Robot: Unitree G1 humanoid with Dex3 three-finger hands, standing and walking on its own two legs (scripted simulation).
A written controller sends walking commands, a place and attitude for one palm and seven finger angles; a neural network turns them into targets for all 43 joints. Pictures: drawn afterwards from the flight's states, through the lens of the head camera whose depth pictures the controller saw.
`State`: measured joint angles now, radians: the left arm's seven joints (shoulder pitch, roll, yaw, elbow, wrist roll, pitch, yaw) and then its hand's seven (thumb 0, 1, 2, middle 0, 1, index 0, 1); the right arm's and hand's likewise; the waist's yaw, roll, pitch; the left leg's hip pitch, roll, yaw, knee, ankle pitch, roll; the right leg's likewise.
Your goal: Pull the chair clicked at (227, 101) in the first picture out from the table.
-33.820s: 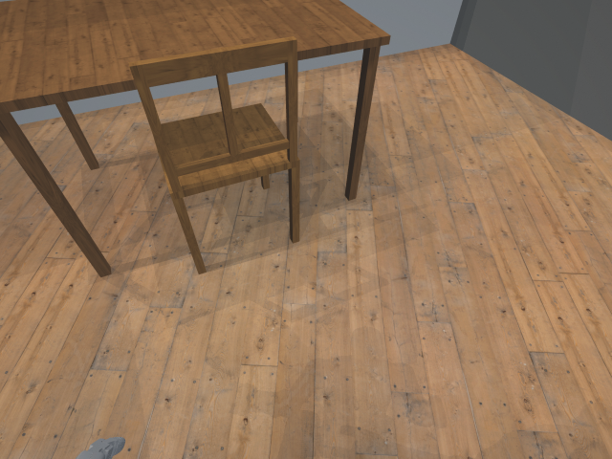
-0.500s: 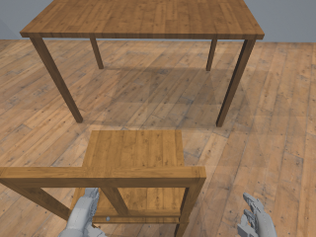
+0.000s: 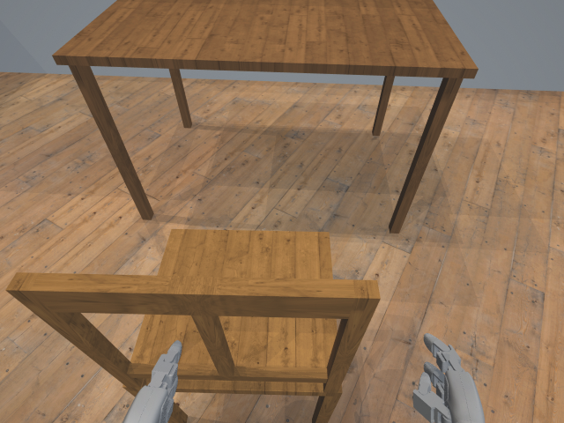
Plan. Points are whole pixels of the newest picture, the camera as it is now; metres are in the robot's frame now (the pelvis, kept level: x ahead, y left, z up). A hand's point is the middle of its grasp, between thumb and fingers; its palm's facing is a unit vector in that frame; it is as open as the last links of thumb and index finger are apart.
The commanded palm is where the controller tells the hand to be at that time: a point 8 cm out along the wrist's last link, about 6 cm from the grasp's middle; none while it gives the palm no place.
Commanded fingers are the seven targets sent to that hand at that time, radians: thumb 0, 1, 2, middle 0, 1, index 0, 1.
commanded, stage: draw the fingers out of the gap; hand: left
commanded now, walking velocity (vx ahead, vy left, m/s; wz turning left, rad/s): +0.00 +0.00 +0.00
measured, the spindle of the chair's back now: (217, 344) +0.26 +0.12 -0.06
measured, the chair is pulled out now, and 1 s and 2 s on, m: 0.64 0.64 0.64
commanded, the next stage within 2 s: draw the hand back to the body in 0.02 s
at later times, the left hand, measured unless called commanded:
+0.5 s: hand (157, 420) +0.14 +0.15 +0.05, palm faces -0.02 -1.00 -0.06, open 17.5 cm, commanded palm +0.10 +0.21 +0.08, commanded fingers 0.00 -0.55 0.20 0.00 0.00 0.00 0.00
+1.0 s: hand (49, 357) +0.17 +0.22 +0.15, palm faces +0.35 -0.81 -0.47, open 13.5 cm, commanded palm +0.12 +0.26 +0.18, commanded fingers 0.00 0.32 0.62 -0.12 -0.18 -0.12 -0.18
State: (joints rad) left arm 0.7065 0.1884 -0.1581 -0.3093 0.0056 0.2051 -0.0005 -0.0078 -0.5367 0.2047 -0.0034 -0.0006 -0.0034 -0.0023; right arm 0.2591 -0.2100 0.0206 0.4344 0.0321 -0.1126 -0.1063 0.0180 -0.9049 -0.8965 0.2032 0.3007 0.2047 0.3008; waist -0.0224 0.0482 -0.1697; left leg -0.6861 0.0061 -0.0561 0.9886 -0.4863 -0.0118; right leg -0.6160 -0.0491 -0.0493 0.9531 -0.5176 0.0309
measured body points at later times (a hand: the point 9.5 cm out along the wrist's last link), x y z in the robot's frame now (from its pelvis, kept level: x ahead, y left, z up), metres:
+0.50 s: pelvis -0.01 -0.01 -0.02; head +0.03 -0.01 +0.43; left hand +0.13 +0.20 +0.06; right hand +0.19 -0.23 -0.09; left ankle +0.00 +0.13 -0.68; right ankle -0.03 -0.14 -0.68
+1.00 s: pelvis +0.00 -0.01 +0.03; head +0.00 -0.04 +0.48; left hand +0.14 +0.27 +0.18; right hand +0.20 -0.22 -0.05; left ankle +0.00 +0.13 -0.68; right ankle -0.03 -0.14 -0.68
